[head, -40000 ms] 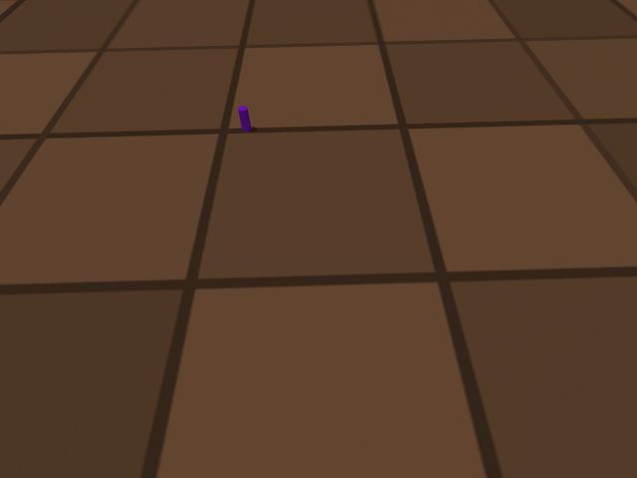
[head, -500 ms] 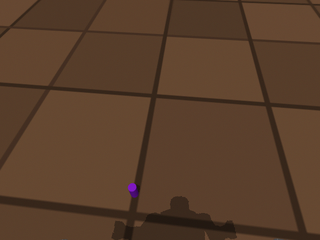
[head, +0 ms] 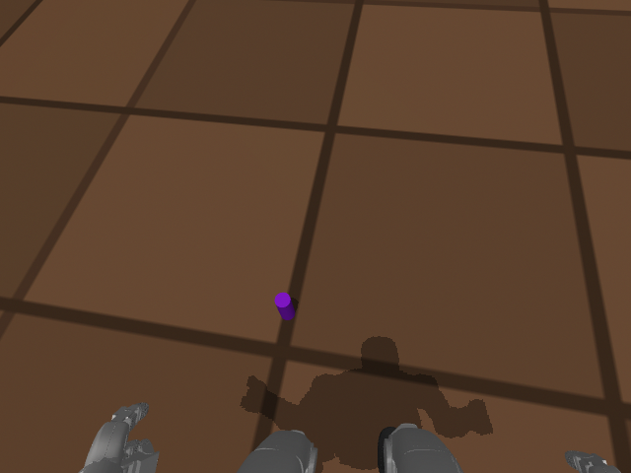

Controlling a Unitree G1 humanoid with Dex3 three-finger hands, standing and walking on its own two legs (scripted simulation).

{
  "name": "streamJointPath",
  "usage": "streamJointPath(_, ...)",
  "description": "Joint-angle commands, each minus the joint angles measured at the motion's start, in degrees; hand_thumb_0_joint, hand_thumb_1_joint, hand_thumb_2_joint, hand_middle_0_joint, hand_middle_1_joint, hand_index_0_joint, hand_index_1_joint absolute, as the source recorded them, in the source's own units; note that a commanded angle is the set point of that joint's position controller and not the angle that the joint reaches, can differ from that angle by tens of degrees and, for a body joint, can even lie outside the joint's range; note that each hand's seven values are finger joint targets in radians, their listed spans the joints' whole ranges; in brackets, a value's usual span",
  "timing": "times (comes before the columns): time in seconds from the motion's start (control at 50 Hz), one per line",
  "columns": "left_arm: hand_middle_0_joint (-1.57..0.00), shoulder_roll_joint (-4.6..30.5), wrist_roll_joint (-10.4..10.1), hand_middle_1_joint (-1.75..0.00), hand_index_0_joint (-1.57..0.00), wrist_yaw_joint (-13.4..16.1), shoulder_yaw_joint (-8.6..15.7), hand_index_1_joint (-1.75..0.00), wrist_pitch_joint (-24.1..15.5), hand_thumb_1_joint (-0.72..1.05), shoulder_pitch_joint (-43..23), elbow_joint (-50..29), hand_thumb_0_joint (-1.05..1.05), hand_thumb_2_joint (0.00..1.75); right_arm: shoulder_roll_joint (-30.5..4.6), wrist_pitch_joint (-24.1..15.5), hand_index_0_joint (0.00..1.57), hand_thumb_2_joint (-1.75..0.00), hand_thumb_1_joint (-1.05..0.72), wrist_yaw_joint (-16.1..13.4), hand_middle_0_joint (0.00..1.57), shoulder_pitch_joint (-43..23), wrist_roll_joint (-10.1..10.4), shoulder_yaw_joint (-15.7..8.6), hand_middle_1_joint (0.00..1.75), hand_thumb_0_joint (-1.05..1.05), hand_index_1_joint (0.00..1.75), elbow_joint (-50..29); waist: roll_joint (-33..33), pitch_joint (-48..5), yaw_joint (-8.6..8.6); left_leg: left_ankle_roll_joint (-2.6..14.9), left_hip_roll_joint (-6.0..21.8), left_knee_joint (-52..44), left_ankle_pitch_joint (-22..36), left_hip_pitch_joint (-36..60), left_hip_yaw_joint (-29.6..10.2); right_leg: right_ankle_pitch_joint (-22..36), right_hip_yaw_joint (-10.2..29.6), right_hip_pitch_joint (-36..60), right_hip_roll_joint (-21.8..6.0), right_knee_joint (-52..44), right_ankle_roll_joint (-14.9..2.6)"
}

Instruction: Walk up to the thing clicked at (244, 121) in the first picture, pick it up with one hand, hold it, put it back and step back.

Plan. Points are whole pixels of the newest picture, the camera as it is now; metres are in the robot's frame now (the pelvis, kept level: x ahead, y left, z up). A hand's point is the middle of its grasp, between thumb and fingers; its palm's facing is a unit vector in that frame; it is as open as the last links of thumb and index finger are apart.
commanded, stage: step back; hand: left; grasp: from above
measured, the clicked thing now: (285, 306) +0.54 +0.18 -0.70
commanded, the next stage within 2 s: none
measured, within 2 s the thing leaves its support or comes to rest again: neither
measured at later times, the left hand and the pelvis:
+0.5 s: hand out of the picture -0.04 +0.29 -0.16, palm faces -0.10 -0.90 -0.41, open 7.4 cm; pelvis -0.14 +0.02 -0.01, yaw -6 degrees
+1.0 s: hand out of the picture -0.15 +0.30 -0.15, palm faces -0.06 -0.94 -0.34, open 7.4 cm; pelvis -0.30 +0.05 +0.00, yaw -3 degrees
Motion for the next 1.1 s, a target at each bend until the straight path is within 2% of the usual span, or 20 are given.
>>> streamJointPath(0.0,-0.2,16.25,-0.47,-0.3,-0.2,1.11,4.57,-0.3,0.1,0.9,2.74,-4.29,0.0,0.9,-8.78,-1.88,0.2,-0.9,-0.9,-0.36,0.2,4.03,-0.87,-3.01,0.3,0.0,0.3,-3.83,-14.4,-17.51,0.25,1.61,3.03,-20.37,3.67,0.02,3.31,28.06,13.73,20.92,-12.38,-2.09,-9.55)
streamJointPath(0.04,-0.2,16.97,-0.93,-0.3,-0.2,0.48,4.27,-0.3,0.7,0.9,0.09,-5.45,0.0,0.9,-8.76,-2.07,0.2,-0.9,-0.9,0.1,0.2,8.58,-1.44,-3.68,0.3,0.0,0.3,-2.26,-11.42,-16.9,-2.67,2.36,2.38,-30.4,18.16,9.87,7.18,18.56,10.65,11.66,-9.86,0.16,-6.21)
streamJointPath(0.06,-0.2,14.59,-0.97,-0.3,-0.2,0.33,3.7,-0.3,0.93,0.9,1.11,-5.91,0.0,0.9,-11.08,-2.09,0.2,-0.9,-0.9,0.27,0.2,7.13,-2.19,-4.59,0.3,0.0,0.3,-2.89,-4.16,-16.22,-2.18,3.95,7.44,-32.04,21.01,12.71,-1.01,8.25,8.72,4.59,-5.81,3.21,-3.48)
streamJointPath(0.08,-0.2,12.32,-1.33,-0.3,-0.2,0.42,3.26,-0.3,0.77,0.9,0.33,-6.63,0.0,0.9,-16.23,-2.04,0.2,-0.9,-0.9,0.6,0.2,5.63,-2.79,-5.61,0.3,0.0,0.3,-4.05,10.61,-15.0,-2.76,9.2,19.66,-35.92,27.79,13.78,-17.62,-12.03,3.65,-5.55,4.41,13.41,-0.36)
streamJointPath(0.1,-0.2,14.13,-0.65,-0.3,-0.2,1.24,4.35,-0.3,0.79,0.9,-3.72,-6.82,0.0,0.9,-20.3,-1.96,0.2,-0.9,-0.9,0.89,0.2,2.8,-2.27,-6.14,0.3,0.0,0.3,-5.39,14.19,-12.64,-5.23,17.5,26.06,-38.47,27.63,3.22,-23.26,-27.13,8.42,-3.84,8.48,25.51,0.81)
streamJointPath(0.12,-0.2,15.02,0.16,-0.3,-0.2,1.47,4.61,-0.3,0.73,0.9,-4.37,-6.04,0.0,0.9,-19.09,-2.29,0.2,-0.9,-0.9,0.67,0.2,0.56,-2.26,-6.02,0.3,0.0,0.3,-6.08,12.55,-10.0,-4.77,19.0,26.43,-39.24,26.66,-1.7,-24.12,-26.38,11.87,-2.29,7.78,33.61,0.93)
streamJointPath(0.18,-0.2,13.3,-1.6,-0.3,-0.2,0.8,4.38,-0.3,0.8,0.9,4.27,-3.17,0.0,0.9,-11.02,-2.74,0.2,-0.9,-0.9,-0.12,0.2,-5.82,-2.48,-3.64,0.3,0.0,0.3,-8.29,5.84,-9.5,1.72,11.73,15.81,-31.82,40.14,8.17,-5.75,-16.57,13.69,-9.64,8.93,39.35,-0.26)
streamJointPath(0.3,-0.2,12.09,-0.77,-0.3,-0.2,0.48,3.78,-0.3,-0.3,0.9,3.82,-4.78,0.0,0.9,-10.34,-2.75,0.2,-0.9,-0.9,-0.68,0.2,1.77,-0.86,-4.03,0.3,0.0,0.3,-7.93,6.26,-12.65,-2.87,16.08,18.37,-27.06,44.53,21.65,-6.34,-18.11,10.43,-9.52,6.5,25.67,3.56)
streamJointPath(0.44,-0.2,11.95,-0.12,-0.3,-0.2,-0.12,3.88,-0.3,-1.12,0.9,11.54,-0.54,0.0,0.9,-12.91,-1.36,0.2,-0.9,-0.9,0.01,0.2,-1.67,-0.37,-4.84,0.3,0.0,0.3,-9.98,8.28,-16.46,-0.41,11.9,17.28,-23.3,31.41,11.98,-4.8,-4.38,2.44,9.89,3.56,-7.2,1.21)
streamJointPath(0.48,-0.2,15.47,0.88,-0.3,-0.2,-0.15,4.79,-0.3,-1.65,0.9,12.72,-0.12,0.0,0.9,-10.48,-1.08,0.2,-0.9,-0.9,0.25,0.2,-2.62,0.55,-4.01,0.3,0.0,0.3,-10.34,0.1,-16.44,0.32,6.6,12.88,-18.18,20.33,1.15,-2.39,1.95,12.13,15.79,-1.24,-11.39,-1.91)
streamJointPath(0.52,-0.2,24.31,1.23,-0.3,-0.2,-0.36,6.36,-0.3,-1.37,0.9,5.39,-4.12,0.0,0.9,-9.01,-0.87,0.2,-0.9,-0.9,-0.33,0.2,-4.72,0.35,-4.12,0.3,0.0,0.3,-10.81,-20.84,-10.26,2.71,0.71,-0.65,5.36,-6.75,-4.27,2.04,2.46,36.09,0.46,-21.17,-18.13,-16.92)
streamJointPath(0.54,-0.2,22.46,1.09,-0.3,-0.2,-0.02,6.22,-0.3,-1.65,0.9,1.51,-5.81,0.0,0.9,-10.97,-0.7,0.2,-0.9,-0.9,-0.46,0.2,-2.92,0.44,-4.91,0.3,0.0,0.3,-9.9,-17.59,-7.04,0.68,0.76,1.6,12.96,-6.37,-1.35,-4.19,4.2,36.15,-5.77,-22.21,-18.54,-17.12)
streamJointPath(0.6,-0.2,15.78,0.38,-0.3,-0.2,0.3,4.99,-0.3,-1.61,0.9,-1.01,-7.0,0.0,0.9,-9.17,-1.12,0.2,-0.9,-0.9,-0.21,0.2,2.1,0.87,-3.84,0.3,0.0,0.3,-7.29,-9.0,-8.96,-2.33,1.2,-3.53,13.73,0.8,-5.65,-3.71,17.37,15.56,4.2,-10.06,-11.11,-9.44)
streamJointPath(0.74,-0.2,14.58,0.74,-0.3,-0.2,0.84,5.03,-0.3,-0.17,0.9,4.65,-7.89,0.0,0.9,-7.93,-2.52,0.2,-0.9,-0.9,-1.12,0.2,3.58,0.08,-2.73,0.3,0.0,0.3,-8.35,-13.41,-14.55,1.75,-0.56,2.0,-9.58,-2.15,-6.36,0.89,23.22,16.25,21.67,-11.66,-5.25,-10.86)
streamJointPath(0.82,-0.2,15.31,-0.43,-0.3,-0.2,0.18,4.19,-0.3,1.46,0.9,2.98,-8.65,0.0,0.9,-7.9,-2.93,0.2,-0.9,-0.9,-0.72,0.2,9.27,-1.03,-4.04,0.3,0.0,0.3,-5.58,-11.66,-16.52,-1.12,1.56,2.12,-34.61,18.0,7.7,6.15,18.47,12.91,15.06,-7.86,2.03,-6.29)
streamJointPath(0.86,-0.2,11.45,-0.76,-0.3,-0.2,-0.07,3.15,-0.3,1.78,0.9,3.93,-9.48,0.0,0.9,-15.26,-3.0,0.2,-0.9,-0.9,-0.44,0.2,6.87,-3.0,-5.94,0.3,0.0,0.3,-6.9,7.55,-15.5,-0.32,7.74,19.23,-36.03,28.33,15.76,-17.18,-9.9,6.12,-5.52,3.39,14.81,-0.82)
streamJointPath(0.88,-0.2,13.74,-0.47,-0.3,-0.2,0.88,4.31,-0.3,1.62,0.9,-1.01,-9.84,0.0,0.9,-20.08,-2.72,0.2,-0.9,-0.9,0.12,0.2,4.11,-2.53,-6.56,0.3,0.0,0.3,-8.39,13.26,-12.83,-3.6,16.73,27.47,-38.27,27.35,2.88,-24.2,-25.4,8.35,-3.65,7.0,25.32,0.63)
streamJointPath(0.9,-0.2,15.31,0.34,-0.3,-0.2,1.12,4.81,-0.3,1.62,0.9,-2.61,-9.3,0.0,0.9,-19.31,-3.17,0.2,-0.9,-0.9,-0.15,0.2,1.08,-2.54,-6.8,0.3,0.0,0.3,-9.1,11.89,-9.84,-3.64,19.08,28.84,-39.29,26.36,-3.1,-25.93,-25.24,13.11,-1.34,6.41,33.79,0.6)
streamJointPath(0.98,-0.2,13.97,-0.94,-0.3,-0.2,-0.02,4.81,-0.3,1.76,0.9,5.62,-5.68,0.0,0.9,-10.93,-3.76,0.2,-0.9,-0.9,-0.75,0.2,-2.43,-2.23,-4.24,0.3,0.0,0.3,-9.92,4.91,-9.34,2.15,11.41,16.15,-31.57,38.15,6.64,-5.6,-15.18,13.74,-7.7,9.0,40.11,0.2)
streamJointPath(1.08,-0.2,12.41,-0.06,-0.3,-0.2,-0.11,3.89,-0.3,0.72,0.9,4.54,-6.3,0.0,0.9,-11.07,-3.28,0.2,-0.9,-0.9,-0.94,0.2,3.11,-1.38,-4.8,0.3,0.0,0.3,-9.72,6.94,-13.18,-2.3,15.27,17.85,-27.5,41.95,19.19,-5.69,-18.11,10.36,-7.88,6.4,25.61,3.77)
